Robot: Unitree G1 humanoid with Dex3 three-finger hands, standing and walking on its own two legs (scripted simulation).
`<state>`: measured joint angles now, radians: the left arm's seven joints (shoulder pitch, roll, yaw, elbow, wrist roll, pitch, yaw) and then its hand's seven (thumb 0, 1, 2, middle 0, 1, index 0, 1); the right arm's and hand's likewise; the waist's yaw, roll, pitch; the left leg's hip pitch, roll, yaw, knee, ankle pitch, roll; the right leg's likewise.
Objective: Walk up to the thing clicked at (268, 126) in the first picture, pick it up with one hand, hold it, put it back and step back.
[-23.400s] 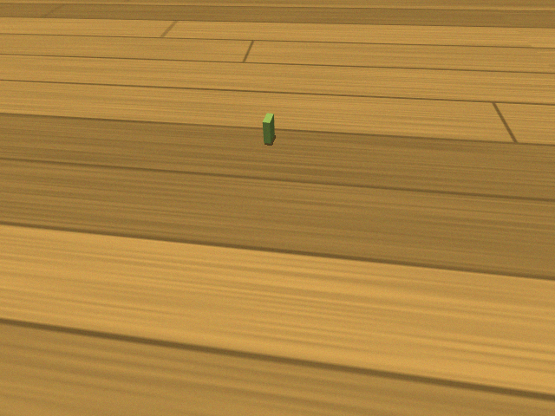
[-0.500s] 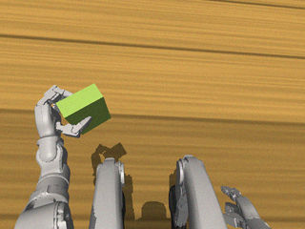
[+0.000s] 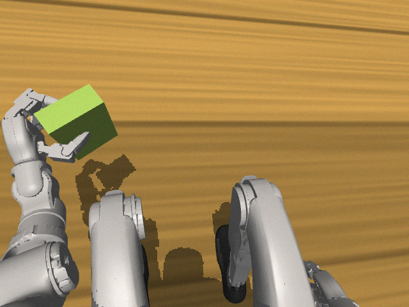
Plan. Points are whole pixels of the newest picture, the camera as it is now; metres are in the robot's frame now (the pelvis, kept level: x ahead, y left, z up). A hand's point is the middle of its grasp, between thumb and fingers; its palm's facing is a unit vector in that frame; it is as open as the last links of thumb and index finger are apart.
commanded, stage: crouch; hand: left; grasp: from the side
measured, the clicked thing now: (83, 126) +0.46 +0.22 -0.08
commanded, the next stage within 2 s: lower in 0.42 s
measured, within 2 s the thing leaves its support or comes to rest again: rests again in 1.96 s
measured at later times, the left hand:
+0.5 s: hand (73, 135) +0.46 +0.25 -0.13, palm faces +0.25 -0.97 -0.04, open 9.0 cm
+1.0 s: hand (83, 140) +0.47 +0.25 -0.19, palm faces +0.25 -0.97 -0.04, open 9.0 cm
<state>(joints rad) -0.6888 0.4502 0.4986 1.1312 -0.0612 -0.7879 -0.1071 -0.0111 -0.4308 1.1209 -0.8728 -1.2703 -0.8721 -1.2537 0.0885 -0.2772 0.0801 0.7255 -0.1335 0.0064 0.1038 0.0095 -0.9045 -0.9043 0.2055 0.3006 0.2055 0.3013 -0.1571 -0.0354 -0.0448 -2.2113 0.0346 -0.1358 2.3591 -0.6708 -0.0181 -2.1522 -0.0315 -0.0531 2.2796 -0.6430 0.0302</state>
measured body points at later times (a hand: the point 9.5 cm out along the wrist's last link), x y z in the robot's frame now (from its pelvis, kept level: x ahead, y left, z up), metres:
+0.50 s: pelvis +0.00 +0.01 -0.04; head +0.23 +0.09 +0.34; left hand +0.44 +0.30 -0.12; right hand +0.12 -0.27 -0.13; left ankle +0.09 +0.13 -0.31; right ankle +0.11 -0.13 -0.31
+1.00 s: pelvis +0.00 +0.01 -0.05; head +0.25 +0.13 +0.30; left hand +0.45 +0.30 -0.19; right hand +0.10 -0.27 -0.12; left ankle +0.09 +0.13 -0.31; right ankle +0.11 -0.13 -0.31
